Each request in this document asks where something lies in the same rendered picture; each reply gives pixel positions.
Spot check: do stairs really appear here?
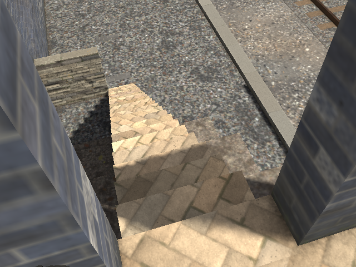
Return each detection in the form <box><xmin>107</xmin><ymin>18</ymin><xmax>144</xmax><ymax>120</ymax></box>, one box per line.
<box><xmin>108</xmin><ymin>83</ymin><xmax>255</xmax><ymax>238</ymax></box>

